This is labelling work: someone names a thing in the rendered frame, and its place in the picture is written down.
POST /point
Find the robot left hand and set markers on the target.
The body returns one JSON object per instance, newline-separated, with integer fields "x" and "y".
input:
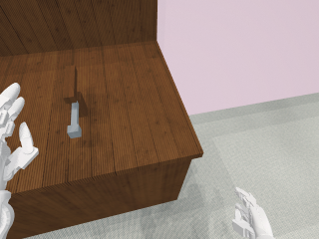
{"x": 10, "y": 107}

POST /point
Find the left robot forearm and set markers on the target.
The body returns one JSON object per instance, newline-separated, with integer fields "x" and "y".
{"x": 7, "y": 214}

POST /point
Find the counter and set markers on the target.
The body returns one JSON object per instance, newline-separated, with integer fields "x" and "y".
{"x": 137, "y": 140}

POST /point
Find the robot right hand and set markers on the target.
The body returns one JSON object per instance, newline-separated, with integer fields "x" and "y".
{"x": 255, "y": 222}

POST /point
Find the tap lever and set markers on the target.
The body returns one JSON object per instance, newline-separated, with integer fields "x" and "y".
{"x": 74, "y": 129}

